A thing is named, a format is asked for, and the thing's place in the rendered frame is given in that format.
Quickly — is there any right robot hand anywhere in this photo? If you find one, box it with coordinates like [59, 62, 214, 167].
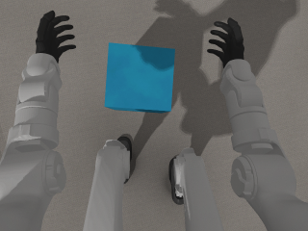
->
[207, 17, 244, 68]

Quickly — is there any robot left forearm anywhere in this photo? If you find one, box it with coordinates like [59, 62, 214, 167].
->
[0, 53, 63, 165]

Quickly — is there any robot right upper arm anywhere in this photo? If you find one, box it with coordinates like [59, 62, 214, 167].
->
[230, 154, 308, 231]

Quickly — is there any robot right foot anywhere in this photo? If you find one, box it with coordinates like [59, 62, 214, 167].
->
[168, 157, 184, 205]

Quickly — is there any left robot hand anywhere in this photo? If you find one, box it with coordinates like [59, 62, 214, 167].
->
[36, 11, 76, 63]

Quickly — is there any robot right forearm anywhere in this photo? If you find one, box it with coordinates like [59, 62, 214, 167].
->
[219, 59, 296, 190]

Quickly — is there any robot left upper arm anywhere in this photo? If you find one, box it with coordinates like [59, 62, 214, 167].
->
[0, 149, 67, 231]

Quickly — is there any robot right shin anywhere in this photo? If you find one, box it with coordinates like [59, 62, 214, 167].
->
[175, 147, 205, 196]

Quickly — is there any carton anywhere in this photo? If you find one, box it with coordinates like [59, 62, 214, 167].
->
[104, 42, 175, 114]

